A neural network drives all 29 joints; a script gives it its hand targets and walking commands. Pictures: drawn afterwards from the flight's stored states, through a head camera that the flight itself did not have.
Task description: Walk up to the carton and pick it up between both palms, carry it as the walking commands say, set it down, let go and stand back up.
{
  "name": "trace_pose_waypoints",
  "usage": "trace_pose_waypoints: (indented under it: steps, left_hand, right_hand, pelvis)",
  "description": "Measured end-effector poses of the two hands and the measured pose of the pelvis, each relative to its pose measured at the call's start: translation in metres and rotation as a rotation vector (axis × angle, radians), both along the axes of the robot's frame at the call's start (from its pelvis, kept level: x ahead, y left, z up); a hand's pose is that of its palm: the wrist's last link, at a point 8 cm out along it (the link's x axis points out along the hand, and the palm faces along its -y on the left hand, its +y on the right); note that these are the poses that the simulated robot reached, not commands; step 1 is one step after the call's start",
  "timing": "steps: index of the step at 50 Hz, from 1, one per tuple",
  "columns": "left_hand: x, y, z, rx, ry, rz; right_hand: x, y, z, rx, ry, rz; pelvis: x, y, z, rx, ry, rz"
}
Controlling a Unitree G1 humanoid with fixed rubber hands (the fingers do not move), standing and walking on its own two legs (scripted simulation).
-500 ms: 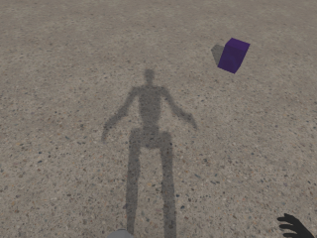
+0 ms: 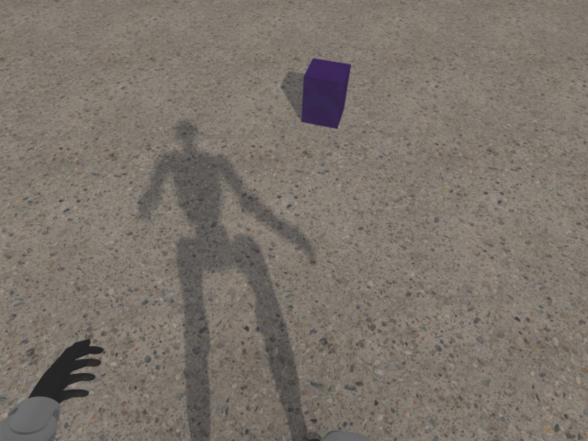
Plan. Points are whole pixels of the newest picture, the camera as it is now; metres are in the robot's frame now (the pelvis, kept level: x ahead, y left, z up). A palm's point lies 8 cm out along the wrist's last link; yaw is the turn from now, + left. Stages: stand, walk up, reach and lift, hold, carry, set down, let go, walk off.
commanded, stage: walk up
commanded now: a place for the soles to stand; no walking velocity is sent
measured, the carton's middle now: (325, 94) +1.83 -0.32 -0.62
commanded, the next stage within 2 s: none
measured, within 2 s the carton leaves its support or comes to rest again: neither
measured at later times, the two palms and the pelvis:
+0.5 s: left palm (86, 277) +0.41 +0.34 -0.08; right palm (471, 243) +0.41 -0.34 -0.03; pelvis +0.30 +0.01 +0.01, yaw -3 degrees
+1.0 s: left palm (161, 154) +0.69 +0.25 -0.05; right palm (468, 180) +0.61 -0.43 -0.08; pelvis +0.56 -0.08 +0.01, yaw -3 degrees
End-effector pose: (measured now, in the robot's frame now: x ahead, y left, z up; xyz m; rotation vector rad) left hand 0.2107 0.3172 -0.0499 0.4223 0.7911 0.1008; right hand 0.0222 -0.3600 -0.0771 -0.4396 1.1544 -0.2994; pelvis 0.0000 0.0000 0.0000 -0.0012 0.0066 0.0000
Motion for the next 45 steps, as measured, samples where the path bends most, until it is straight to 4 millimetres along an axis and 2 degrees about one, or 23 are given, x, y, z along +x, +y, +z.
trace_pose_waypoints:
  steps: [6, 10, 12, 14, 16, 18, 20, 22, 29, 34, 38, 39, 41, 43, 45]
  left_hand:
    - [-0.039, 0.016, -0.007, 0.02, 0.174, 0.156]
    - [-0.047, 0.029, -0.01, 0.031, 0.263, 0.227]
    - [-0.039, 0.035, -0.014, 0.034, 0.294, 0.25]
    - [-0.022, 0.041, -0.021, 0.034, 0.311, 0.267]
    - [0.005, 0.047, -0.031, 0.033, 0.314, 0.269]
    - [0.043, 0.05, -0.043, 0.027, 0.3, 0.248]
    - [0.088, 0.044, -0.045, 0.017, 0.264, 0.203]
    - [0.135, 0.036, -0.042, 0.0, 0.221, 0.153]
    - [0.285, 0.005, -0.021, -0.036, 0.144, -0.013]
    - [0.394, -0.032, -0.004, -0.036, 0.072, -0.102]
    - [0.479, -0.069, 0.007, -0.018, -0.013, -0.146]
    - [0.495, -0.075, 0.008, -0.006, -0.04, -0.145]
    - [0.513, -0.083, 0.009, 0.013, -0.063, -0.127]
    - [0.515, -0.084, 0.009, 0.022, -0.042, -0.087]
    - [0.508, -0.082, 0.008, 0.027, -0.003, -0.036]
  right_hand:
    - [0.128, 0.016, 0.001, 0.076, -0.058, 0.115]
    - [0.219, 0.025, 0.01, 0.088, -0.118, 0.174]
    - [0.268, 0.031, 0.016, 0.088, -0.166, 0.198]
    - [0.317, 0.039, 0.022, 0.084, -0.218, 0.219]
    - [0.361, 0.044, 0.027, 0.064, -0.276, 0.234]
    - [0.391, 0.044, 0.03, 0.022, -0.327, 0.235]
    - [0.401, 0.041, 0.036, 0.008, -0.348, 0.201]
    - [0.401, 0.035, 0.041, -0.005, -0.337, 0.162]
    - [0.376, 0.003, 0.045, -0.045, -0.193, 0.028]
    - [0.368, -0.024, 0.033, -0.044, -0.067, -0.058]
    - [0.384, -0.051, 0.014, -0.037, 0.018, -0.094]
    - [0.393, -0.058, 0.007, -0.034, 0.035, -0.094]
    - [0.42, -0.065, -0.002, -0.016, 0.037, -0.093]
    - [0.456, -0.066, -0.005, 0.01, 0.009, -0.071]
    - [0.495, -0.067, -0.005, 0.034, -0.02, -0.035]
  pelvis:
    - [0.07, -0.006, 0.013, -0.021, 0.002, 0.004]
    - [0.119, -0.004, 0.015, -0.032, -0.001, 0.011]
    - [0.146, -0.002, 0.013, -0.034, -0.004, 0.015]
    - [0.173, 0.002, 0.009, -0.033, -0.005, 0.016]
    - [0.203, 0.008, 0.002, -0.026, -0.007, 0.007]
    - [0.228, 0.014, -0.007, -0.019, -0.009, -0.003]
    - [0.248, 0.015, -0.006, -0.001, -0.014, -0.015]
    - [0.269, 0.014, -0.001, 0.015, -0.018, -0.033]
    - [0.342, 0.005, 0.013, 0.032, -0.02, -0.07]
    - [0.397, -0.015, 0.013, 0.038, -0.021, -0.073]
    - [0.447, -0.042, 0.002, 0.035, -0.015, -0.07]
    - [0.458, -0.049, -0.003, 0.028, -0.015, -0.069]
    - [0.476, -0.061, -0.006, 0.019, -0.016, -0.071]
    - [0.494, -0.068, -0.002, 0.008, -0.018, -0.066]
    - [0.514, -0.074, 0.003, 0.0, -0.018, -0.062]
